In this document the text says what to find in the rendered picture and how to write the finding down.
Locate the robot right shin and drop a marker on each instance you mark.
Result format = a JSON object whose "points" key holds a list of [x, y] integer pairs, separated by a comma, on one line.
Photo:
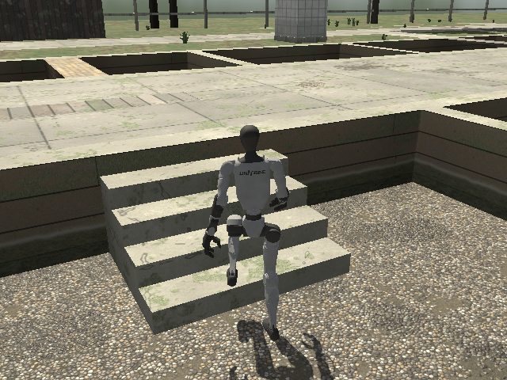
{"points": [[271, 300]]}

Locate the right robot hand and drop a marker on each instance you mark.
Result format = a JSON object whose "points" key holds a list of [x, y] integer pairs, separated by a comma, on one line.
{"points": [[275, 202]]}

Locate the robot right thigh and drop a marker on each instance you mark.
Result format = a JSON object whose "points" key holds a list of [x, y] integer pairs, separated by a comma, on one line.
{"points": [[270, 252]]}

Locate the left robot upper arm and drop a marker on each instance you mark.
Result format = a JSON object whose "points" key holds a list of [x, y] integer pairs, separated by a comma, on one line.
{"points": [[223, 182]]}

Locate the left robot hand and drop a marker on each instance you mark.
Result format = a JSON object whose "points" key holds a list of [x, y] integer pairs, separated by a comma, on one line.
{"points": [[206, 244]]}

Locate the robot right forearm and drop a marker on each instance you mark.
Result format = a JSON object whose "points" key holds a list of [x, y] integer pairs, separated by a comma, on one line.
{"points": [[283, 200]]}

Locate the robot left forearm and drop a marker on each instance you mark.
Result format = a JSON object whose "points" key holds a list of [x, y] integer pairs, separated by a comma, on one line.
{"points": [[215, 216]]}

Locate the right robot upper arm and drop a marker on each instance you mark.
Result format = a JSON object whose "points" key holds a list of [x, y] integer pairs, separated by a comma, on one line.
{"points": [[279, 177]]}

